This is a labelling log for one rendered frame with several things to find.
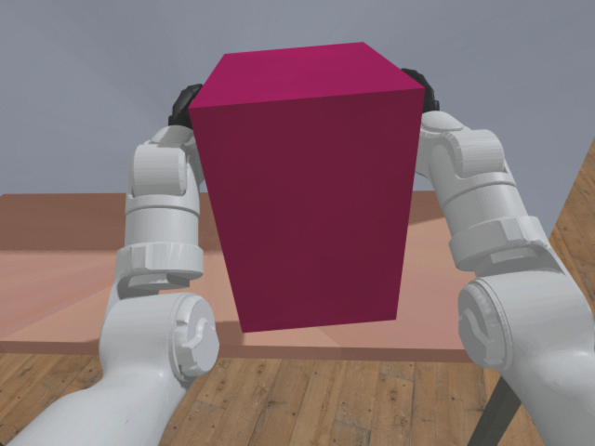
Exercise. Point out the left robot hand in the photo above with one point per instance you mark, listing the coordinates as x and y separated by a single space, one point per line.
180 114

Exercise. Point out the table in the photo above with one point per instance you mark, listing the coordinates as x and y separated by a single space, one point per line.
57 267

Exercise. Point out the robot left upper arm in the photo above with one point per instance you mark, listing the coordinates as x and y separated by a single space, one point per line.
152 348

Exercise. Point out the right robot hand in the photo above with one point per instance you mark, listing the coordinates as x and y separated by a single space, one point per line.
430 104

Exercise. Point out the carton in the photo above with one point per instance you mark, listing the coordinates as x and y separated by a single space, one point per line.
309 157

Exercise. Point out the robot right forearm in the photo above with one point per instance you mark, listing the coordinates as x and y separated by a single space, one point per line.
491 231

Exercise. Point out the robot left forearm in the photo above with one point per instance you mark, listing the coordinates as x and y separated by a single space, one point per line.
162 209

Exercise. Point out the robot right upper arm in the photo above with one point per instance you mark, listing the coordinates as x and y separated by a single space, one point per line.
534 328

